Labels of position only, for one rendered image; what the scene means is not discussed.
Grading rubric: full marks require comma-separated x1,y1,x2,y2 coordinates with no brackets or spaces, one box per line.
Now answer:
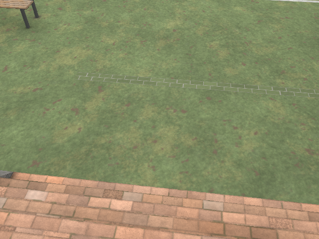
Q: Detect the stairs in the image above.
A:
0,171,319,239

